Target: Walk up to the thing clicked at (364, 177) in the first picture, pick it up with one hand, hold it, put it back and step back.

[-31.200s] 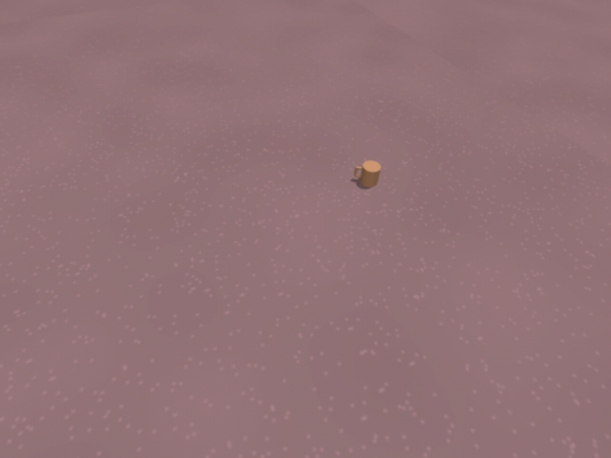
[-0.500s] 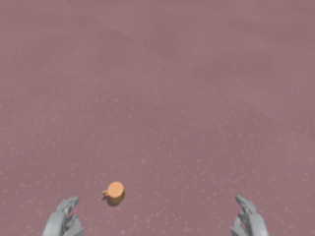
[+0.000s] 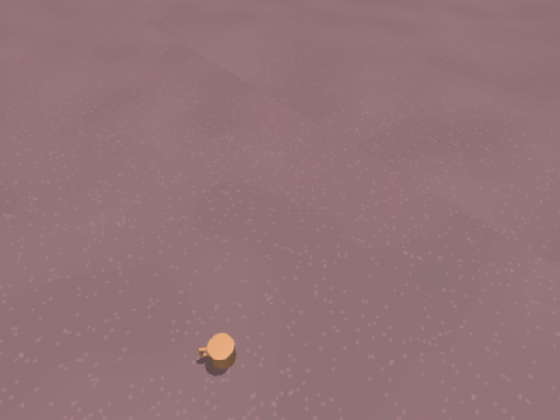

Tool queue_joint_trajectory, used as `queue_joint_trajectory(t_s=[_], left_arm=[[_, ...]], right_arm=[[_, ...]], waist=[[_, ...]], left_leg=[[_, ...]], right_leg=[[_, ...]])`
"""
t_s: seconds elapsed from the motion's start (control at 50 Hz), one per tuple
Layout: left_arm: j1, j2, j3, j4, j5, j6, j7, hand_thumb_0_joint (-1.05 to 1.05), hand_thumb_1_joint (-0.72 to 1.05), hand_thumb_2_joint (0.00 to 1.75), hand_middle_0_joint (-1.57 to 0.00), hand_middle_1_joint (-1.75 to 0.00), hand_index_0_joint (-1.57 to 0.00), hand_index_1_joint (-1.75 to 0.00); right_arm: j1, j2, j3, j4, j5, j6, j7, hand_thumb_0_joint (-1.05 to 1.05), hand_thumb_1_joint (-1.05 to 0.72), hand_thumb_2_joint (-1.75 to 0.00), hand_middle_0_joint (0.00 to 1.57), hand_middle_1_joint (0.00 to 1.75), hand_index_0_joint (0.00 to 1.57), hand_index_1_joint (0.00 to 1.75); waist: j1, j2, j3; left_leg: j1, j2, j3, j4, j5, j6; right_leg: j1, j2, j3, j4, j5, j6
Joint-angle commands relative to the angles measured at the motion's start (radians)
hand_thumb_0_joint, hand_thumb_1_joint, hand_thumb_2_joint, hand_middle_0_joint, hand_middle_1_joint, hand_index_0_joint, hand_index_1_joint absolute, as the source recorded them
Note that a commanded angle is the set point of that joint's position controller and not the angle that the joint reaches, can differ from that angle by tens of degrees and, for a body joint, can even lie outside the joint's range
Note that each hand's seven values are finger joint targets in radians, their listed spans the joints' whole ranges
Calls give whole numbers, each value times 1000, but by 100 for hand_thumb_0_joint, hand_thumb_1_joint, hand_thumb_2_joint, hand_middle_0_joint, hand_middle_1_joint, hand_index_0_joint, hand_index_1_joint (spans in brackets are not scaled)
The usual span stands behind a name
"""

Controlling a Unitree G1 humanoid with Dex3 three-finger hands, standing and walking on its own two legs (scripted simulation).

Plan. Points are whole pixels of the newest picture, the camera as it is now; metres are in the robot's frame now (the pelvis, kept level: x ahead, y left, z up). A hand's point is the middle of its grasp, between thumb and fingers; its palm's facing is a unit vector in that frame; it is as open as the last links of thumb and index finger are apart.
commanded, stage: stand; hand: left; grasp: from above
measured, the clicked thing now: (217, 351) +0.47 +0.21 -0.72
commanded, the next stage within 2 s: step back in 1.98 s
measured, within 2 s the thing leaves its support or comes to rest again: neither
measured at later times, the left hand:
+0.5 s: hand out of the picture +0.04 +0.23 -0.15, palm faces +0.05 -0.94 -0.33, open 7.4 cm
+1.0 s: hand out of the picture +0.06 +0.22 -0.15, palm faces +0.03 -0.95 -0.32, open 7.4 cm
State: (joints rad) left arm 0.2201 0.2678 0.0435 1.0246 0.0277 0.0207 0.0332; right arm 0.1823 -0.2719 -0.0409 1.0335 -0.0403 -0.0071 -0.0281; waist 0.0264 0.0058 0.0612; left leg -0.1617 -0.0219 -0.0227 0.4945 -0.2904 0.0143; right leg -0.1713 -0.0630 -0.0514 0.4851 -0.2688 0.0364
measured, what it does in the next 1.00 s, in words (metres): stands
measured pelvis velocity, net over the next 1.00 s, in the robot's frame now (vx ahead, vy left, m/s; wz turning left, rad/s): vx -0.01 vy -0.02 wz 0.00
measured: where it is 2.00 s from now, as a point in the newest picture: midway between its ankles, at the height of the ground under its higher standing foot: outside the picture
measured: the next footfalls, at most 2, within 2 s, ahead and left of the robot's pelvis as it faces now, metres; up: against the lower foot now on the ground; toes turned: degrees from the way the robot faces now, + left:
none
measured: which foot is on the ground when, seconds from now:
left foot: down 0.00-1.00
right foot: down 0.00-1.00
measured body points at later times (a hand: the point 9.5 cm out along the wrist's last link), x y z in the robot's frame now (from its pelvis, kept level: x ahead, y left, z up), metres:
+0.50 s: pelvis -0.01 -0.01 +0.01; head -0.01 -0.01 +0.46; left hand +0.04 +0.28 -0.13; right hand +0.05 -0.29 -0.13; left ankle -0.01 +0.11 -0.74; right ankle +0.00 -0.14 -0.74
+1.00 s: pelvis -0.01 -0.02 +0.01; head +0.00 -0.03 +0.46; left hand +0.06 +0.27 -0.13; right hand +0.06 -0.31 -0.13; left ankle -0.01 +0.11 -0.74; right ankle +0.00 -0.14 -0.74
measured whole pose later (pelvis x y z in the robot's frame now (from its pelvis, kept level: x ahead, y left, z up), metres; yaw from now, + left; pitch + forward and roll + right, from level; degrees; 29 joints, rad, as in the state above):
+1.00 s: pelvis -0.01 -0.02 +0.01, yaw +0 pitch -3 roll +0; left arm 0.11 0.29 0.03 1.17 0.01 0.00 0.01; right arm 0.13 -0.32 -0.01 1.14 -0.02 -0.01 -0.02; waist 0.01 0.02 0.06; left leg -0.08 0.01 -0.03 0.32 -0.19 -0.02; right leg -0.09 -0.03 -0.07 0.33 -0.18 0.01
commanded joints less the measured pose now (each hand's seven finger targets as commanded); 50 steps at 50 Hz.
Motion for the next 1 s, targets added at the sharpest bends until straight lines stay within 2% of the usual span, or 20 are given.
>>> queue_joint_trajectory(t_s=[0.0, 0.08, 0.14, 0.2, 0.24, 0.28, 0.3, 0.34, 0.4, 0.44, 0.5, 0.56, 0.58, 0.62, 0.76, 0.78, 0.8, 0.84, 0.92, 0.98], left_arm=[[-56, 180, 30, -25, 1, -30, 18, 0, 90, 90, -20, -30, -20, -30], [-64, 188, 30, 18, 3, -27, 18, 0, 90, 90, -20, -30, -20, -30], [-65, 185, 29, 38, 1, -31, 14, 0, 90, 90, -20, -30, -20, -30], [-78, 187, 29, 54, 1, -30, 11, 0, 90, 90, -20, -30, -20, -30], [-80, 194, 29, 60, 3, -32, 8, 0, 90, 90, -20, -30, -20, -30], [-96, 197, 31, 61, -1, -35, 7, 0, 90, 90, -20, -30, -20, -30], [-97, 206, 32, 64, 1, -33, 7, 0, 90, 90, -20, -30, -20, -30], [-102, 203, 30, 68, -2, -38, 6, 0, 90, 90, -20, -30, -20, -30], [-99, 209, 28, 79, -3, -32, 2, 0, 90, 90, -20, -30, -20, -30], [-113, 215, 31, 78, -4, -35, 2, 0, 90, 90, -20, -30, -20, -30], [-107, 212, 24, 86, -3, -36, -1, 0, 90, 90, -20, -30, -20, -30], [-123, 223, 27, 83, -7, -38, -1, 0, 90, 90, -20, -30, -20, -30], [-125, 222, 26, 84, -6, -38, -2, 0, 90, 90, -20, -30, -20, -30], [-112, 216, 23, 91, -7, -38, -3, 0, 90, 90, -20, -30, -20, -30], [-123, 225, 22, 91, -8, -42, -3, 0, 90, 90, -20, -30, -20, -30], [-124, 226, 21, 94, -10, -42, -4, 0, 90, 90, -20, -30, -20, -30], [-138, 235, 24, 88, -10, -44, -3, 0, 90, 90, -20, -30, -20, -30], [-137, 235, 24, 86, -12, -45, -4, 0, 90, 90, -20, -30, -20, -30], [-131, 232, 24, 94, -12, -41, -6, 0, 90, 90, -20, -30, -20, -30], [-138, 230, 22, 91, -12, -46, -7, 0, 90, 90, -20, -30, -20, -30]], right_arm=[[-26, -189, -37, -33, 10, -19, -16, 0, -90, -90, 20, 30, 20, 30], [-39, -184, -31, -13, 10, -15, -14, 0, -90, -90, 20, 30, 20, 30], [-39, -186, -30, 1, 10, -15, -14, 0, -90, -90, 20, 30, 20, 30], [-48, -196, -30, 8, 10, -15, -11, 0, -90, -90, 20, 30, 20, 30], [-55, -192, -27, 11, 11, -16, -8, 0, -90, -90, 20, 30, 20, 30], [-50, -196, -25, 16, 11, -19, -8, 0, -90, -90, 20, 30, 20, 30], [-50, -197, -24, 18, 12, -18, -7, 0, -90, -90, 20, 30, 20, 30], [-54, -203, -23, 19, 13, -20, -6, 0, -90, -90, 20, 30, 20, 30], [-60, -209, -20, 27, 13, -18, -6, 0, -90, -90, 20, 30, 20, 30], [-59, -207, -17, 30, 13, -20, -5, 0, -90, -90, 20, 30, 20, 30], [-67, -215, -17, 33, 16, -17, -3, 0, -90, -90, 20, 30, 20, 30], [-56, -213, -13, 38, 14, -20, -2, 0, -90, -90, 20, 30, 20, 30], [-53, -219, -11, 42, 14, -21, -3, 0, -90, -90, 20, 30, 20, 30], [-68, -225, -11, 42, 16, -22, -3, 0, -90, -90, 20, 30, 20, 30], [-70, -225, -4, 43, 18, -22, -1, 0, -90, -90, 20, 30, 20, 30], [-70, -224, -2, 45, 20, -20, 0, 0, -90, -90, 20, 30, 20, 30], [-59, -231, -5, 46, 18, -21, -1, 0, -90, -90, 20, 30, 20, 30], [-60, -228, -2, 49, 18, -21, -1, 0, -90, -90, 20, 30, 20, 30], [-74, -230, -1, 50, 21, -20, -2, 0, -90, -90, 20, 30, 20, 30], [-71, -228, 1, 49, 21, -20, 0, 0, -90, -90, 20, 30, 20, 30]], waist=[[-9, 11, -73], [-5, 8, -23], [-3, 7, -33], [-3, 15, -16], [-1, -9, -5], [-3, 8, -35], [-7, 6, -33], [-7, 5, -41], [-4, 18, -6], [-4, 0, -31], [-6, -14, -8], [-12, 2, -40], [-14, 16, -41], [-6, 11, -46], [-11, -10, -63], [-13, -24, -47], [-21, -11, -64], [-18, -5, -70], [-12, -3, -51], [-17, -9, -54]], left_leg=[[18, 104, -94, -135, 309, 17], [3, 105, -100, -181, 239, 11], [29, 112, -98, -187, 266, 13], [-6, 109, -102, -218, 169, 12], [-2, 108, -104, -229, 154, 8], [8, 114, -101, -222, 199, 13], [9, 112, -102, -231, 172, 10], [27, 116, -98, -216, 232, 13], [-1, 115, -108, -248, 112, 6], [11, 119, -104, -240, 172, 9], [10, 116, -101, -237, 136, 7], [15, 122, -97, -232, 180, 8], [10, 118, -94, -236, 167, 6], [24, 123, -98, -231, 186, 7], [48, 130, -92, -216, 270, 7], [43, 126, -89, -220, 236, 6], [48, 131, -86, -213, 261, 7], [48, 132, -84, -212, 288, 4], [42, 131, -88, -226, 236, 4], [53, 135, -81, -217, 264, 3]], right_leg=[[82, -57, 70, -106, 212, -47], [80, -53, 65, -147, 144, -40], [88, -61, 68, -158, 172, -41], [104, -58, 66, -175, 126, -38], [83, -57, 67, -189, 98, -38], [115, -68, 75, -184, 154, -41], [101, -62, 69, -189, 130, -40], [114, -71, 79, -195, 169, -40], [83, -59, 72, -201, 97, -38], [105, -66, 77, -194, 138, -44], [75, -61, 79, -215, 85, -38], [107, -72, 87, -205, 133, -46], [105, -69, 88, -206, 139, -44], [101, -69, 84, -204, 145, -45], [108, -71, 81, -203, 204, -43], [94, -69, 85, -216, 175, -41], [118, -76, 92, -207, 211, -46], [124, -75, 88, -203, 239, -46], [104, -69, 84, -211, 191, -47], [105, -71, 89, -214, 219, -44]])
